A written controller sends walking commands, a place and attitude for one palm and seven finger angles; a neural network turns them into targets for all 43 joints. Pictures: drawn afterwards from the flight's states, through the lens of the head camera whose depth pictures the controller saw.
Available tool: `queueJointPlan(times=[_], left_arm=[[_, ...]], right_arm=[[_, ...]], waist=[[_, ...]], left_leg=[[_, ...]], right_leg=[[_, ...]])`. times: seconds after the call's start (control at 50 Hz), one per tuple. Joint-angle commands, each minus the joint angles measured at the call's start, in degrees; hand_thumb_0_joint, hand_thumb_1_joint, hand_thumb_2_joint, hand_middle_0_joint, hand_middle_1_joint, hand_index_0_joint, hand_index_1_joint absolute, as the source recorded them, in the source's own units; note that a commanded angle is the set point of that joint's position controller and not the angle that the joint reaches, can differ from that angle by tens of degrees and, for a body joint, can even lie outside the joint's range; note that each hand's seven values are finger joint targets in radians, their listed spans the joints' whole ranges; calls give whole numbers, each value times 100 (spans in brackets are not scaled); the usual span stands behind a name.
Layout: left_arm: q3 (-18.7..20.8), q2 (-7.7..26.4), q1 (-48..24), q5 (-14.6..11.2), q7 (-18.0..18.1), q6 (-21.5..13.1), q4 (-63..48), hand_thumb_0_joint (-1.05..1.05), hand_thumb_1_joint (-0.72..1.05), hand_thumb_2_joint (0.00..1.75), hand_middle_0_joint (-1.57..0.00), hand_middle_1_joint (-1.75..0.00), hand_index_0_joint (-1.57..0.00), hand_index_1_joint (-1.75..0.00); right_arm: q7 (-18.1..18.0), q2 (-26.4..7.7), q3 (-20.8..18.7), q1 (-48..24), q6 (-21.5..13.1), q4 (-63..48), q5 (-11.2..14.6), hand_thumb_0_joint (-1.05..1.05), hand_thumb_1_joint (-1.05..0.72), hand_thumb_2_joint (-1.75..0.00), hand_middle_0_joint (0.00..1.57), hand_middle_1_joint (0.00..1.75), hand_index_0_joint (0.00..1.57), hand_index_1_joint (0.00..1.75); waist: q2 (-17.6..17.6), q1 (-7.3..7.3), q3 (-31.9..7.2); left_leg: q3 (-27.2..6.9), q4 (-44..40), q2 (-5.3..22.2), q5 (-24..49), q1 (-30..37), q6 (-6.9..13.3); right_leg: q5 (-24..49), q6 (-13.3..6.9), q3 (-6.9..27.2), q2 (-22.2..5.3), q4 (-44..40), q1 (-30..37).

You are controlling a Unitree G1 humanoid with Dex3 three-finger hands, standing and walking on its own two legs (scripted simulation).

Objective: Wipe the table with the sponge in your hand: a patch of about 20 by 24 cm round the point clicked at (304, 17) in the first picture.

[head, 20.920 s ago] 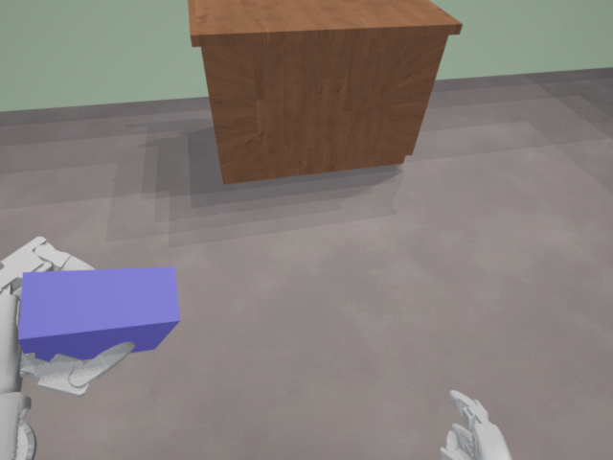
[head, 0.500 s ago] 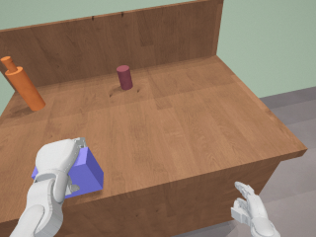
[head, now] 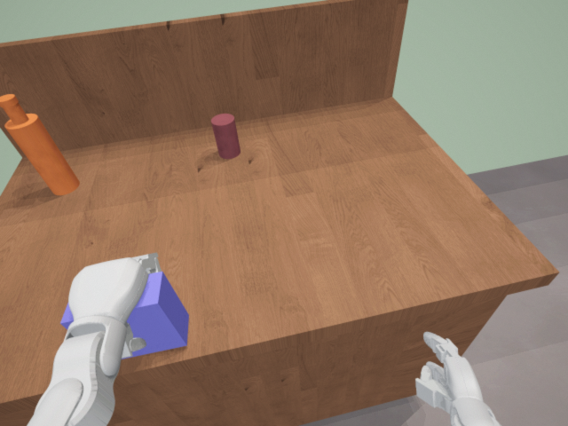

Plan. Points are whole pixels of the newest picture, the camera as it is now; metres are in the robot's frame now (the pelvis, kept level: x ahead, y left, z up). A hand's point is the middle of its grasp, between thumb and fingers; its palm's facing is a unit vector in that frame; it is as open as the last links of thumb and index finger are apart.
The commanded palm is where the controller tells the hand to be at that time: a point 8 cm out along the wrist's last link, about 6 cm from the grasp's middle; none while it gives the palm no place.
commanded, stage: lower the sponge onto the table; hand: left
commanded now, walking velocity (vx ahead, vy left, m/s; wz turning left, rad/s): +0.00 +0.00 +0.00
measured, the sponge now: (137, 325) +0.22 +0.27 +0.02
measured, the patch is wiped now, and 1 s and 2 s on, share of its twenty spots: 0.00 0.25 0.40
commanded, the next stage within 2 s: wipe forward along the first lane in 0.18 s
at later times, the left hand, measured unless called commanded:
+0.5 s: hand (131, 299) +0.24 +0.27 +0.06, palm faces -0.04 -0.07 -1.00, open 9.7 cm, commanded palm +0.23 +0.27 +0.11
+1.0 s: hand (136, 274) +0.29 +0.29 +0.05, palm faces -0.09 -0.02 -1.00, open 9.7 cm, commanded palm +0.28 +0.29 +0.09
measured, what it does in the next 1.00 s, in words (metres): stands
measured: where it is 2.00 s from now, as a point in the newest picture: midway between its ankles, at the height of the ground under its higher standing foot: outside the picture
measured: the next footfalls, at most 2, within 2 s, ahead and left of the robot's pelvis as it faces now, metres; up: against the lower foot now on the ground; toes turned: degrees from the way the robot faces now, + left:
none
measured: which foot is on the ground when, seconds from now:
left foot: down 0.00-1.00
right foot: down 0.00-1.00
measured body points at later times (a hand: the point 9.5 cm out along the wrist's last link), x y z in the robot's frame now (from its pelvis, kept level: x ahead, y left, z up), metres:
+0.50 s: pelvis +0.00 -0.01 +0.00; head -0.01 -0.05 +0.45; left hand +0.24 +0.27 +0.11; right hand +0.24 -0.22 -0.09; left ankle +0.02 +0.14 -0.74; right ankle -0.01 -0.13 -0.74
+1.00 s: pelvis -0.01 -0.02 -0.01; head -0.01 -0.05 +0.44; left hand +0.29 +0.29 +0.11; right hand +0.18 -0.25 -0.12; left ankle +0.02 +0.14 -0.74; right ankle -0.01 -0.13 -0.74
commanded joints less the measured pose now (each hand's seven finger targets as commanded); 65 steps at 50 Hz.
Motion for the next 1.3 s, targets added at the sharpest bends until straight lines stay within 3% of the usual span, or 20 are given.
queueJointPlan(times=[0.0,0.08,0.16,0.18,0.32,0.36,0.38,0.56,0.58,0.66,0.68,0.76,0.78,0.84,0.96,1.02,1.06,1.08,1.16,1.28], left_arm=[[700,868,-1108,93,447,3,-1168,0,10,130,-120,-160,-120,-160],[416,702,-1442,136,410,221,-1010,0,10,130,-120,-160,-120,-160],[769,1169,-1460,183,382,317,-769,0,10,130,-120,-160,-120,-160],[449,765,-1438,149,342,320,-763,0,10,130,-120,-160,-120,-160],[664,971,-1542,147,272,201,-195,0,10,130,-120,-160,-120,-160],[1018,1381,-1693,181,304,162,-34,0,10,130,-120,-160,-120,-160],[681,990,-1803,180,287,119,-114,0,10,130,-120,-160,-120,-160],[924,1282,-2120,152,313,-73,635,0,10,130,-120,-160,-120,-160],[633,976,-2329,162,307,-111,647,0,10,130,-120,-160,-120,-160],[1013,1464,-2665,182,346,-202,1177,0,10,130,-120,-160,-120,-160],[686,1113,-2828,184,325,-231,1177,0,10,130,-120,-160,-120,-160],[867,1385,-3089,236,356,-307,1627,0,10,130,-120,-160,-120,-160],[539,1000,-3102,250,348,-303,1709,0,10,130,-120,-160,-120,-160],[534,1002,-3205,217,344,-326,2063,0,10,130,-120,-160,-120,-160],[1001,1704,-3856,286,378,-489,2820,0,10,130,-120,-160,-120,-160],[673,1424,-4232,366,379,-590,3105,0,10,130,-120,-160,-120,-160],[1069,1912,-4317,395,424,-635,3248,0,10,130,-120,-160,-120,-160],[680,1520,-4541,392,406,-665,3218,0,10,130,-120,-160,-120,-160],[1061,2019,-4719,292,430,-703,3582,0,10,130,-120,-160,-120,-160],[904,1896,-4957,350,469,-857,3957,0,10,130,-120,-160,-120,-160]], right_arm=[[23,-568,-205,-1135,-336,-1041,46,0,-90,-90,20,30,20,30],[24,-601,-157,-1262,-288,-1027,75,0,-90,-90,20,30,20,30],[-27,-673,-161,-1322,-241,-957,61,0,-90,-90,20,30,20,30],[-25,-600,-148,-1251,-251,-1017,86,0,-90,-90,20,30,20,30],[-72,-666,-159,-1175,-212,-891,93,0,-90,-90,20,30,20,30],[-110,-734,-177,-1133,-201,-832,80,0,-90,-90,20,30,20,30],[-104,-669,-171,-1096,-226,-900,103,0,-90,-90,20,30,20,30],[-170,-783,-254,-921,-249,-749,122,0,-90,-90,20,30,20,30],[-171,-733,-245,-876,-271,-793,149,0,-90,-90,20,30,20,30],[-225,-825,-278,-720,-263,-629,160,0,-90,-90,20,30,20,30],[-230,-772,-263,-699,-283,-706,176,0,-90,-90,20,30,20,30],[-240,-839,-301,-573,-253,-596,197,0,-90,-90,20,30,20,30],[-221,-787,-295,-513,-252,-665,210,0,-90,-90,20,30,20,30],[-215,-818,-319,-425,-215,-609,227,0,-90,-90,20,30,20,30],[-260,-938,-324,-131,-162,-487,235,0,-90,-90,20,30,20,30],[-252,-899,-338,22,-147,-502,259,0,-90,-90,20,30,20,30],[-256,-957,-363,105,-94,-461,251,0,-90,-90,20,30,20,30],[-254,-899,-357,144,-87,-531,268,0,-90,-90,20,30,20,30],[-262,-976,-359,229,-32,-487,290,0,-90,-90,20,30,20,30],[-220,-974,-392,469,28,-498,278,0,-90,-90,20,30,20,30]], waist=[[-187,45,-1157],[-140,-26,-1056],[-236,21,-985],[-324,-38,-1100],[-510,-81,-884],[-500,-46,-828],[-411,-115,-978],[-715,-132,-886],[-673,-224,-956],[-836,-240,-789],[-767,-285,-940],[-633,-275,-921],[-612,-325,-982],[-839,-359,-1032],[-1020,-440,-824],[-933,-544,-938],[-804,-473,-1095],[-699,-570,-1198],[-782,-540,-1301],[-787,-647,-1391]], left_leg=[[-74,-165,-213,1237,694,257],[-36,-243,-231,921,582,268],[-64,-239,-273,788,580,276],[-3,-203,-277,804,542,306],[21,-105,-297,756,447,298],[-9,-117,-302,615,419,287],[49,-84,-307,641,390,309],[48,23,-334,408,240,313],[99,57,-330,379,202,333],[56,73,-336,167,79,323],[105,88,-353,159,44,348],[78,94,-353,19,-37,313],[113,106,-349,20,-110,334],[128,184,-329,32,-166,335],[92,252,-346,-354,-527,339],[120,303,-324,-383,-602,347],[94,328,-340,-358,-656,335],[137,370,-346,-347,-653,350],[102,378,-307,-404,-776,352],[146,504,-290,-254,-927,391]], right_leg=[[1031,-391,-37,225,-421,-148],[751,-380,-91,218,-467,-210],[651,-398,105,241,-524,-197],[668,-356,-85,217,-468,-159],[728,-336,0,211,-514,-347],[556,-371,138,240,-543,-409],[616,-336,-39,217,-470,-371],[478,-322,131,210,-489,-612],[467,-293,-4,201,-440,-654],[237,-308,132,223,-482,-839],[259,-270,-32,192,-432,-808],[70,-311,68,215,-415,-975],[119,-293,-95,218,-336,-962],[221,-261,-33,199,-326,-1028],[-236,-253,37,217,-333,-1316],[-223,-229,-83,200,-216,-1444],[-210,-268,8,229,-188,-1364],[-150,-241,-96,204,-135,-1381],[-173,-230,-32,197,-138,-1317],[141,-204,-83,187,-48,-1303]])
